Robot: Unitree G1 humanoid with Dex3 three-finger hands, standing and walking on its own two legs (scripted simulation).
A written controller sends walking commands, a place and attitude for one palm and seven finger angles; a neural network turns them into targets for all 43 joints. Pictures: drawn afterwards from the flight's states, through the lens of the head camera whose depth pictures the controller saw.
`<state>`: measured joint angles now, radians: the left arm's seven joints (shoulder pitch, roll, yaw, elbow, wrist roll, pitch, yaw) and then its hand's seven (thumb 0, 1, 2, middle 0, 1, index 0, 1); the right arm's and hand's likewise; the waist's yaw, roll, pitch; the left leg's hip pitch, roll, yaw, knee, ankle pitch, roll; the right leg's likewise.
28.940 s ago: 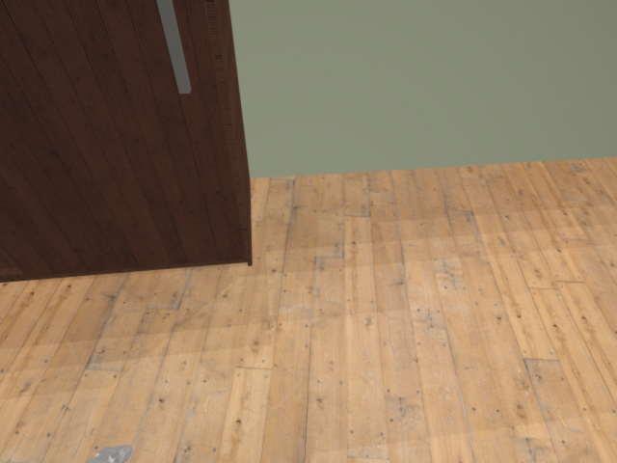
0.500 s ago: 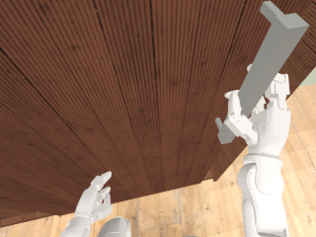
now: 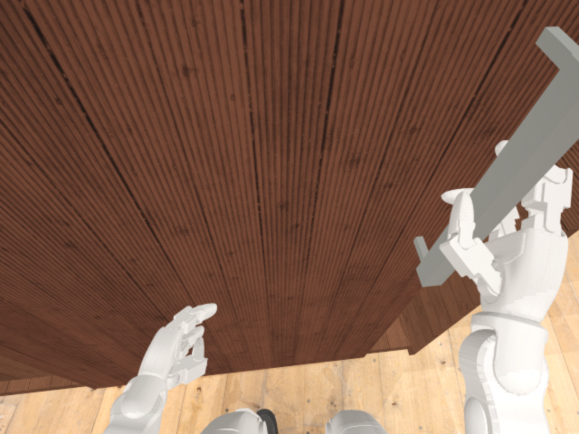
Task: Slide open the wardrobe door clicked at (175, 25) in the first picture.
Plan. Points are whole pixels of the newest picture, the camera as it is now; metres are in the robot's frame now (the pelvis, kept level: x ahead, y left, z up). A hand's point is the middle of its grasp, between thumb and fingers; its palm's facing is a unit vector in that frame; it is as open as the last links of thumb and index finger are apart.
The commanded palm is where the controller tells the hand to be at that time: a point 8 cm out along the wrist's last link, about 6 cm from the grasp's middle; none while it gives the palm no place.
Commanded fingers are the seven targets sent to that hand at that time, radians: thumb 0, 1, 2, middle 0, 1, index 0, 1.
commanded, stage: step sideways, sliding the door along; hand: right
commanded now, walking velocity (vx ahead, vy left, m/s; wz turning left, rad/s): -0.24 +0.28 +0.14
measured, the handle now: (473, 192) +0.32 -0.19 +0.19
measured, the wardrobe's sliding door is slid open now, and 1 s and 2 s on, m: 0.16 0.26 0.27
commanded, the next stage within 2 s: stop walking and hold the door there in 0.90 s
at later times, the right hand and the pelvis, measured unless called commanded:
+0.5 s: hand (412, 240) +0.27 -0.11 +0.19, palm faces +0.23 +0.97 +0.03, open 7.6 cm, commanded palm +0.23 -0.09 +0.17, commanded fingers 0.00 -0.90 -0.90 0.45 1.40 0.45 1.40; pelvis -0.06 +0.05 +0.02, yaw +8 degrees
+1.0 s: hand (358, 248) +0.26 -0.06 +0.19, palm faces +0.22 +0.97 +0.08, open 7.6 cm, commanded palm +0.23 -0.09 +0.15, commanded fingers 0.00 -0.90 -0.90 0.45 1.40 0.45 1.40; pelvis -0.09 +0.11 +0.02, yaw +3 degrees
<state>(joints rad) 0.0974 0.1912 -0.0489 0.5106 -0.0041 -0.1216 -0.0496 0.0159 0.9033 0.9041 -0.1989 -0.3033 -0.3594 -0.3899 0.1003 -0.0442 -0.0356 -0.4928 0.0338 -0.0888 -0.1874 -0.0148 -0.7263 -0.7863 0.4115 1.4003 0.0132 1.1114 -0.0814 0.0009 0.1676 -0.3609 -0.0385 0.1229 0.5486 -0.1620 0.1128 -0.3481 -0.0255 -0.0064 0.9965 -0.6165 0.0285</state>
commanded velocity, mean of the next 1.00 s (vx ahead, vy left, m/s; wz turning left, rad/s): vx -0.07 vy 0.29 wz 0.01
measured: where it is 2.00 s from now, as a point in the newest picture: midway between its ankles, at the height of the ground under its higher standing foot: outside the picture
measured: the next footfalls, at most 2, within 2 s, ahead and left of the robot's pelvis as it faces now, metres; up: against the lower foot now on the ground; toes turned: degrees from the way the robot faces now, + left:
right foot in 0.12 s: +0.01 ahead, -0.14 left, +0.00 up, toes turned -4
left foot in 0.56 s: -0.04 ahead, +0.22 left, +0.00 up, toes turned +11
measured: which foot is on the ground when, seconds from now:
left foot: down 0.00-0.12, up 0.14-0.54, down 0.56-0.78, up 0.80-1.00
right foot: up 0.00-0.10, down 0.12-0.58, up 0.60-0.76, down 0.78-1.00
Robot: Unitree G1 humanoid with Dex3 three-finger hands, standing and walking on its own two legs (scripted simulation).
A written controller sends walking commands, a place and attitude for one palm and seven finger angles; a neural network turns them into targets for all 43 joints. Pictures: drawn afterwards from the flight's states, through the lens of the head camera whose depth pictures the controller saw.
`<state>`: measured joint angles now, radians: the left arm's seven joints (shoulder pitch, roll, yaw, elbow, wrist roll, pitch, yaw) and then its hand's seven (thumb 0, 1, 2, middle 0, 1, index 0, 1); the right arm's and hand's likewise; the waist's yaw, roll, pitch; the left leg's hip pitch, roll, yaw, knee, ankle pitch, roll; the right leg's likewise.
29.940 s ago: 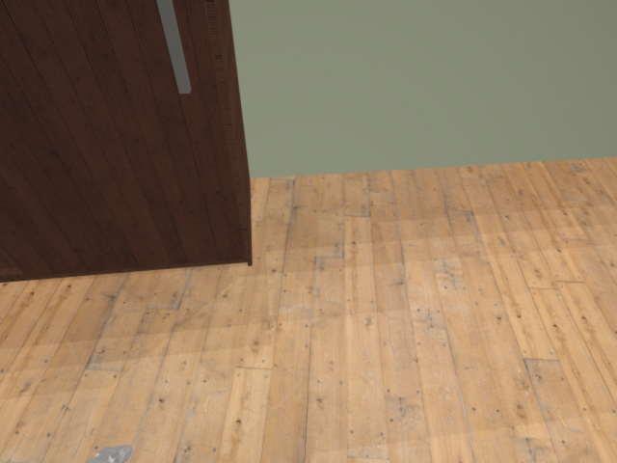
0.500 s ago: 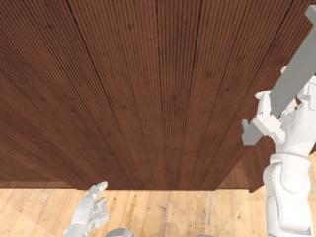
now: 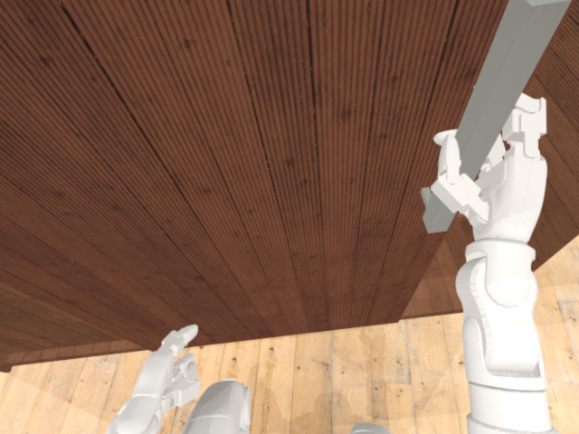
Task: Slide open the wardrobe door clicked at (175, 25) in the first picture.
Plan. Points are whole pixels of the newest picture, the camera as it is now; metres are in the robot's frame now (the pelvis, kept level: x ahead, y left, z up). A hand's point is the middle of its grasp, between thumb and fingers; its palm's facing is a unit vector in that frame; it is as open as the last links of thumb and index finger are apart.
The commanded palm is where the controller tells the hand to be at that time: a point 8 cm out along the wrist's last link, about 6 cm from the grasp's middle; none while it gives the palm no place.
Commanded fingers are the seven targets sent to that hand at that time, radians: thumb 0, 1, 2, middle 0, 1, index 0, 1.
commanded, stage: stop walking and hold the door there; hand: right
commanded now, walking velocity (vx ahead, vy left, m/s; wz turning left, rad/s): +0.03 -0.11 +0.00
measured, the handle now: (461, 134) +0.39 -0.22 +0.17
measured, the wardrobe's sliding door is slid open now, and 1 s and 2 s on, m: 0.26 0.27 0.27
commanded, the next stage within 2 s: none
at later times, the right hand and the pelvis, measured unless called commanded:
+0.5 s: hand (449, 172) +0.35 -0.20 +0.16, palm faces +0.46 +0.83 -0.31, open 7.7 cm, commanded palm +0.30 -0.24 +0.13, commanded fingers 0.00 -0.90 -0.90 0.45 1.40 0.45 1.40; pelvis -0.01 +0.08 -0.01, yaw +5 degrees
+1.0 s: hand (449, 172) +0.34 -0.20 +0.16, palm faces +0.33 +0.93 -0.18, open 7.5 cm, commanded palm +0.31 -0.23 +0.13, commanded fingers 0.00 -0.90 -0.90 0.45 1.40 0.45 1.40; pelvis -0.05 +0.04 -0.01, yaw +9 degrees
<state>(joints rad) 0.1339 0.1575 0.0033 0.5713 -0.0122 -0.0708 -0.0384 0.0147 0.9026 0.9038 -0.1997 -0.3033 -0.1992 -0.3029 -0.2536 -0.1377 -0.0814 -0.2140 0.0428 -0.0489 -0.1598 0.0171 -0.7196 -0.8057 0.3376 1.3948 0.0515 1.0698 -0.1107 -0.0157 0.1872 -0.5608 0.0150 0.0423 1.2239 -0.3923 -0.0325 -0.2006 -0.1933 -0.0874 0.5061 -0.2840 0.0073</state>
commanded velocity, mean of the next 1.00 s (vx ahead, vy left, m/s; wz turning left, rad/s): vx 0.04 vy -0.05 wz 0.00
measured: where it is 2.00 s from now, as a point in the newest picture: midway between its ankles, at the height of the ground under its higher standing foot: outside the picture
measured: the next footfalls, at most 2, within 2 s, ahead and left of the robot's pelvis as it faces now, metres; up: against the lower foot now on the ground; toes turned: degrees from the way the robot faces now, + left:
left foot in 0.26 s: +0.08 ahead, +0.20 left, +0.00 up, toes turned +11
right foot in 0.70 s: +0.01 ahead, -0.08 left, +0.00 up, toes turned +2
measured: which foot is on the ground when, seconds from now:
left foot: up 0.00-0.24, down 0.26-0.74, up 0.76-1.00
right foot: down 0.00-0.26, up 0.28-0.68, down 0.70-1.00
